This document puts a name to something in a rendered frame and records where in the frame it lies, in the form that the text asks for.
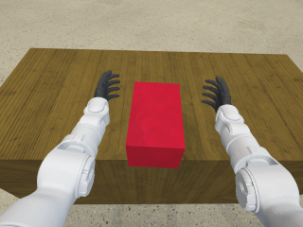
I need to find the robot left hand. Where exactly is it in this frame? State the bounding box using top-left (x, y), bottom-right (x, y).
top-left (94, 70), bottom-right (120, 101)

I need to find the left robot forearm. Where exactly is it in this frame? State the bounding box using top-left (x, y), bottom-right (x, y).
top-left (37, 97), bottom-right (110, 187)

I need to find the carton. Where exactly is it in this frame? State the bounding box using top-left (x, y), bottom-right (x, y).
top-left (125, 81), bottom-right (186, 168)

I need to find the robot right hand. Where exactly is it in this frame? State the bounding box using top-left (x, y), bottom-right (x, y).
top-left (201, 76), bottom-right (232, 113)

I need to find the pedestal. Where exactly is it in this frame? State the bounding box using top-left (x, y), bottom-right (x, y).
top-left (0, 47), bottom-right (303, 205)

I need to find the robot left upper arm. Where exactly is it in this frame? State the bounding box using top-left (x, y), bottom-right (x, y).
top-left (0, 148), bottom-right (96, 227)

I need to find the right robot forearm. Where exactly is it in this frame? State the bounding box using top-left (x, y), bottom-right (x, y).
top-left (214, 104), bottom-right (300, 203)

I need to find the robot right upper arm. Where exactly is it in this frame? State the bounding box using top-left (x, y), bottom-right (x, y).
top-left (235, 165), bottom-right (303, 227)

